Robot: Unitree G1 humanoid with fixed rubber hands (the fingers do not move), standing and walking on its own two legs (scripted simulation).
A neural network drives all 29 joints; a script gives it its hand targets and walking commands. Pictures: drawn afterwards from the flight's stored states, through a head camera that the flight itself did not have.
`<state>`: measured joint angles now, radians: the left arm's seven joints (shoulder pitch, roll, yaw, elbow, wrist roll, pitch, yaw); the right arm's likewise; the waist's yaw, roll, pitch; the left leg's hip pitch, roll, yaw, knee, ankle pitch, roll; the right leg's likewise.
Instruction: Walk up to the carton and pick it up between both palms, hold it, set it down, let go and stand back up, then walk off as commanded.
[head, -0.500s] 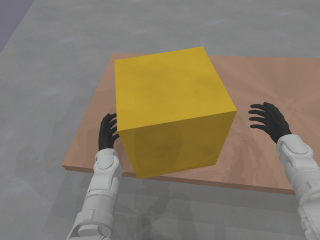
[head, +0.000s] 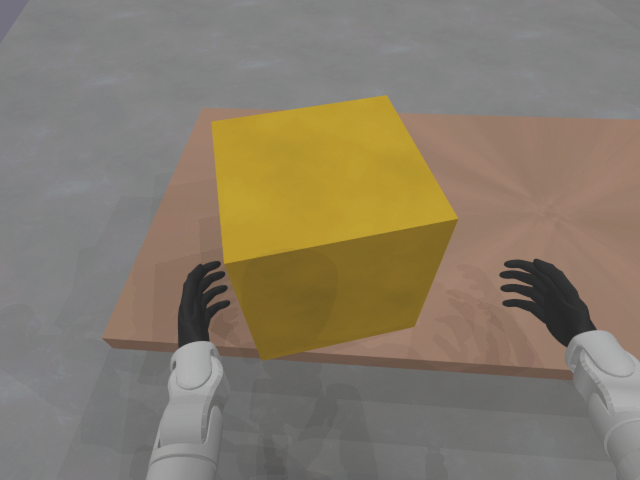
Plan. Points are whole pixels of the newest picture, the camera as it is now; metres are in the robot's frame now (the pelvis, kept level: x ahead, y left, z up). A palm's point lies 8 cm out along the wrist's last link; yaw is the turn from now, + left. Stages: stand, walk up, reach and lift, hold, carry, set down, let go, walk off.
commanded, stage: set down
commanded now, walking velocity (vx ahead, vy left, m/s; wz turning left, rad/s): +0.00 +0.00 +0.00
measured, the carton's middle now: (321, 233) +0.43 +0.07 +0.02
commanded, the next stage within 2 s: none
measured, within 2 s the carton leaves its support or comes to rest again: neither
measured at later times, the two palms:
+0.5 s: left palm (203, 361) +0.23 +0.19 +0.02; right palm (601, 376) +0.25 -0.27 +0.02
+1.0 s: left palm (200, 383) +0.21 +0.19 +0.01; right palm (614, 422) +0.21 -0.27 +0.01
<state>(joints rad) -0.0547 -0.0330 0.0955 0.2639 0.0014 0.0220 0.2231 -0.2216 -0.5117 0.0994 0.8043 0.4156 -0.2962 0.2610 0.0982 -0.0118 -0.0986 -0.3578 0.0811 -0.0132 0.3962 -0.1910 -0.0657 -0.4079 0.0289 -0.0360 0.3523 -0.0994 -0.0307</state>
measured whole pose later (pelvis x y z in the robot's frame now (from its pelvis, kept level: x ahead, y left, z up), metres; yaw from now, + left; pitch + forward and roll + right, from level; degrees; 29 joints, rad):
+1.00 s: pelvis +0.00 +0.00 +0.00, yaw +0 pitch +3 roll +0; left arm 0.26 -0.03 0.02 0.04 0.02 0.08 0.25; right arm 0.20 -0.51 0.05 0.48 0.42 -0.24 0.27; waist 0.03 -0.02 -0.06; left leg -0.24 0.08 -0.01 0.40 -0.21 -0.06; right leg -0.30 0.03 -0.03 0.37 -0.13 -0.03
